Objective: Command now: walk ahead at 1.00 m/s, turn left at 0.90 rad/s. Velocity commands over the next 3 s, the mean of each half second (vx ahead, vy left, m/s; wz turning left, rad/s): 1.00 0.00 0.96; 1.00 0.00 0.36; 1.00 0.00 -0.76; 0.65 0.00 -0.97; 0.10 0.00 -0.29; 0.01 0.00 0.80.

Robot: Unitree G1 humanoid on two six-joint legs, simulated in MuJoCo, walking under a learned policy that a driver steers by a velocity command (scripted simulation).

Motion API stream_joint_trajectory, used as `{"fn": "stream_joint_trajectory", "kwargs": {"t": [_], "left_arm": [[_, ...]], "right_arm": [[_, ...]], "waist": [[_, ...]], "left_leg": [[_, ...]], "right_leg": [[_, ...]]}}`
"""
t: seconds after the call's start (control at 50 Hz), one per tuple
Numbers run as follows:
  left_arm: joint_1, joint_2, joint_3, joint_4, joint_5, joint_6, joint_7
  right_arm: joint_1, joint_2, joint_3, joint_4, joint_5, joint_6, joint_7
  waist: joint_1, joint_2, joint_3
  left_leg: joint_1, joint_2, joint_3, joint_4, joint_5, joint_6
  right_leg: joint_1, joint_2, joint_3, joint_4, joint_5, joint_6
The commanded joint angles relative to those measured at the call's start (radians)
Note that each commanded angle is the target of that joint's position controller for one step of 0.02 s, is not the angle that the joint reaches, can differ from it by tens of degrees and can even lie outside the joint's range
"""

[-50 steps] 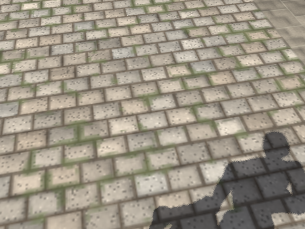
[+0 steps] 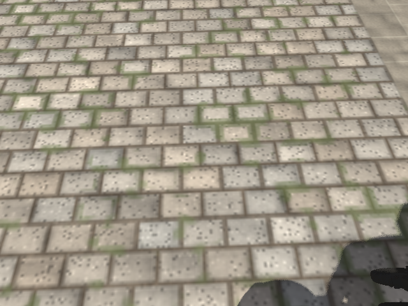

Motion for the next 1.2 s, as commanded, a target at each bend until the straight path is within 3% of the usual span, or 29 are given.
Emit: {"fn": "stream_joint_trajectory", "kwargs": {"t": [0.02, 0.08, 0.1, 0.12, 0.14, 0.16, 0.2, 0.24, 0.3, 0.36, 0.42, 0.46, 0.48, 0.5, 0.52, 0.54, 0.58, 0.64, 0.74, 0.84, 0.88, 0.92, 0.94, 0.96, 0.98, 1.0, 1.02, 1.12, 1.2], "left_arm": [[-0.117, 0.123, 0.013, -0.098, 0.002, -0.020, 0.009], [-0.192, 0.205, 0.036, -0.141, 0.018, 0.031, 0.026], [-0.183, 0.162, 0.030, -0.135, 0.028, 0.036, 0.010], [-0.135, 0.005, -0.014, -0.191, 0.048, 0.024, -0.004], [-0.158, 0.072, -0.014, -0.299, 0.021, 0.000, -0.003], [-0.253, 0.116, -0.016, -0.307, 0.027, -0.020, -0.006], [-0.271, 0.100, -0.026, -0.293, 0.038, -0.014, -0.004], [-0.235, 0.085, -0.031, -0.283, 0.056, 0.036, -0.003], [-0.378, 0.035, -0.050, -0.357, 0.045, 0.060, -0.017], [-0.477, -0.002, -0.065, -0.383, 0.009, 0.055, -0.036], [-0.487, 0.043, -0.051, -0.380, -0.003, 0.050, -0.030], [-0.341, 0.113, -0.019, -0.337, -0.004, 0.044, -0.011], [-0.153, 0.150, 0.002, -0.296, -0.001, 0.041, 0.004], [0.066, 0.218, 0.030, -0.260, 0.021, 0.036, 0.028], [0.056, 0.292, 0.041, -0.264, 0.065, 0.033, 0.030], [-0.076, 0.257, 0.047, -0.279, 0.046, 0.042, 0.023], [-0.197, 0.105, 0.014, -0.280, 0.029, 0.049, 0.013], [-0.110, 0.038, -0.007, -0.182, 0.019, 0.025, -0.001], [-0.109, 0.067, -0.003, -0.132, 0.008, -0.013, -0.028], [0.008, 0.114, -0.002, -0.047, -0.006, -0.002, -0.026], [0.016, 0.178, 0.006, -0.027, -0.007, 0.006, -0.018], [-0.020, 0.221, 0.013, -0.020, -0.012, 0.021, -0.006], [-0.026, 0.167, 0.000, -0.047, -0.013, 0.019, -0.010], [0.077, -0.018, -0.030, -0.090, -0.026, 0.017, -0.021], [0.012, 0.083, -0.008, -0.108, -0.039, 0.025, -0.016], [-0.095, 0.099, 0.001, -0.124, -0.035, 0.029, -0.016], [-0.116, 0.057, -0.010, -0.121, -0.029, 0.031, -0.024], [-0.179, -0.025, -0.011, -0.125, 0.000, 0.104, -0.059], [-0.344, -0.057, -0.031, -0.209, -0.007, 0.103, -0.087]], "right_arm": [[0.021, 0.005, 0.024, -0.041, 0.002, -0.006, 0.012], [0.463, -0.105, -0.028, 0.084, 0.000, -0.013, -0.018], [0.530, -0.152, -0.055, 0.125, 0.007, -0.011, -0.046], [0.449, -0.254, -0.073, 0.107, 0.009, 0.005, -0.063], [0.433, -0.309, -0.091, 0.050, 0.001, 0.015, -0.067], [0.406, -0.257, -0.085, 0.043, 0.007, 0.015, -0.081], [0.340, -0.177, -0.061, 0.072, 0.010, -0.008, -0.091], [0.307, -0.132, -0.040, 0.073, 0.012, -0.038, -0.092], [0.290, -0.129, -0.040, 0.073, 0.020, -0.069, -0.085], [0.292, -0.141, -0.054, 0.074, 0.027, -0.076, -0.074], [0.339, -0.158, -0.066, 0.086, 0.032, -0.072, -0.074], [0.329, -0.194, -0.075, 0.084, 0.020, -0.068, -0.080], [0.286, -0.212, -0.077, 0.079, 0.017, -0.070, -0.075], [0.254, -0.122, -0.051, 0.053, 0.014, -0.084, -0.074], [0.346, 0.049, -0.006, 0.001, 0.047, -0.086, -0.079], [0.336, -0.008, 0.004, -0.011, 0.036, -0.072, -0.083], [0.223, -0.079, -0.011, 0.004, -0.002, -0.044, -0.064], [0.163, -0.009, 0.010, -0.021, -0.019, -0.019, -0.022], [0.032, -0.011, 0.031, -0.085, -0.014, -0.015, -0.013], [-0.139, 0.012, 0.065, -0.127, -0.014, -0.046, 0.006], [-0.078, -0.017, 0.055, -0.102, -0.022, -0.052, -0.018], [0.264, -0.081, 0.018, 0.002, -0.030, -0.058, -0.056], [0.427, -0.156, -0.010, 0.048, -0.050, -0.060, -0.080], [0.437, -0.231, -0.030, 0.049, -0.072, -0.072, -0.093], [0.431, -0.203, -0.032, 0.035, -0.043, -0.064, -0.096], [0.349, -0.125, -0.016, 0.060, -0.031, -0.069, -0.096], [0.302, -0.074, -0.007, 0.077, -0.024, -0.079, -0.091], [0.302, 0.016, 0.008, 0.149, 0.015, -0.125, -0.084], [0.289, 0.019, 0.011, 0.174, 0.007, -0.145, -0.082]], "waist": [[-0.115, -0.094, 0.050], [-0.347, -0.133, -0.179], [-0.344, -0.018, -0.186], [-0.202, 0.215, -0.162], [-0.212, 0.195, -0.386], [-0.218, 0.022, -0.253], [-0.104, -0.122, -0.021], [-0.031, -0.152, 0.044], [-0.035, -0.100, 0.101], [-0.087, -0.041, 0.070], [-0.118, -0.010, 0.022], [-0.043, -0.011, -0.082], [0.077, -0.042, -0.173], [0.167, -0.122, -0.290], [0.055, -0.407, -0.367], [0.007, -0.400, -0.316], [-0.008, -0.138, -0.098], [-0.037, -0.138, 0.011], [-0.077, -0.105, 0.088], [-0.049, -0.081, 0.144], [-0.097, -0.126, 0.057], [-0.277, -0.157, -0.139], [-0.331, -0.109, -0.256], [-0.198, 0.157, -0.397], [-0.241, 0.083, -0.450], [-0.200, 0.013, -0.221], [-0.161, 0.008, -0.090], [-0.061, 0.021, 0.070], [-0.037, 0.049, 0.123]], "left_leg": [[0.315, -0.106, 0.113, -0.129, 0.032, 0.051], [0.808, -0.174, 0.035, -0.167, -0.113, 0.137], [1.002, -0.139, -0.064, -0.233, -0.170, 0.170], [1.126, 0.051, -0.402, -0.183, 0.036, 0.245], [1.316, 0.182, -0.838, -0.460, -0.273, 0.410], [1.187, 0.200, -0.910, -0.622, -0.434, 0.361], [0.827, 0.127, -0.754, -0.647, -0.273, 0.292], [0.571, 0.054, -0.614, -0.660, -0.140, 0.280], [0.363, -0.040, -0.483, -0.713, -0.071, 0.249], [0.332, -0.097, -0.434, -0.709, 0.011, 0.169], [0.519, -0.058, -0.487, -0.630, 0.157, 0.122], [0.620, -0.057, -0.503, -0.412, 0.375, 0.077], [0.570, -0.094, -0.462, -0.176, 0.414, 0.050], [0.417, -0.147, -0.393, 0.156, 0.201, 0.031], [0.128, -0.242, -0.295, 0.445, -0.536, 0.011], [-0.001, -0.171, -0.237, 0.543, -0.427, 0.022], [0.009, -0.059, -0.189, 0.475, -0.277, 0.013], [0.066, -0.008, -0.207, 0.394, -0.251, -0.008], [0.017, -0.048, -0.202, 0.158, -0.067, -0.034], [0.251, -0.062, -0.011, -0.224, 0.026, 0.014], [0.399, -0.125, 0.007, -0.265, -0.068, 0.034], [0.796, -0.142, -0.040, -0.326, -0.135, 0.055], [1.077, 0.028, -0.208, -0.316, -0.304, 0.060], [1.321, 0.349, -0.663, -0.381, -0.561, 0.088], [1.245, 0.392, -0.880, -0.548, -0.633, 0.108], [1.070, 0.316, -0.680, -0.579, -0.566, 0.092], [0.918, 0.279, -0.549, -0.617, -0.419, 0.086], [0.692, 0.199, -0.180, -0.757, -0.115, 0.031], [0.635, 0.121, 0.084, -0.785, 0.169, -0.014]], "right_leg": [[-0.184, -0.204, -0.027, 0.049, 1.249, -0.045], [-0.269, -0.259, 0.015, 0.672, 1.427, -0.058], [-0.477, -0.138, 0.012, 1.055, 0.717, -0.045], [-0.835, 0.007, 0.066, 1.472, -0.126, -0.009], [-1.062, 0.029, 0.291, 1.564, -0.087, -0.007], [-1.113, -0.036, 0.337, 1.456, 0.010, -0.012], [-0.993, -0.102, 0.326, 1.248, 0.055, 0.001], [-0.852, -0.139, 0.323, 1.115, 0.000, 0.035], [-0.741, -0.149, 0.263, 0.813, 0.118, 0.059], [-0.549, -0.096, 0.240, 0.528, 0.450, 0.043], [-0.491, -0.056, 0.257, 0.389, 0.468, 0.022], [-0.332, -0.005, 0.261, 0.360, 0.296, 0.007], [-0.129, -0.008, 0.241, 0.353, 0.225, -0.002], [0.111, -0.173, 0.395, 0.347, -0.050, -0.029], [0.274, -0.468, 0.917, 0.146, -0.399, -0.088], [0.164, -0.483, 1.163, 0.011, -0.557, -0.138], [-0.088, -0.381, 0.789, 0.051, -0.317, -0.124], [-0.255, -0.269, 0.500, 0.024, 0.030, -0.091], [-0.312, -0.239, 0.283, -0.101, 0.287, -0.129], [-0.279, -0.228, 0.188, -0.193, 0.698, -0.153], [-0.167, -0.242, 0.177, -0.029, 1.192, -0.157], [-0.234, -0.232, 0.176, 0.410, 1.299, -0.141], [-0.459, -0.174, 0.181, 0.732, 0.932, -0.136], [-0.789, -0.030, 0.235, 1.106, -0.084, -0.129], [-0.876, -0.014, 0.323, 1.232, -0.024, -0.148], [-0.928, -0.073, 0.319, 1.187, 0.108, -0.149], [-0.914, -0.103, 0.302, 1.129, 0.158, -0.141], [-0.903, -0.176, 0.287, 1.047, 0.193, -0.097], [-0.902, -0.164, 0.212, 0.843, 0.423, -0.110]]}}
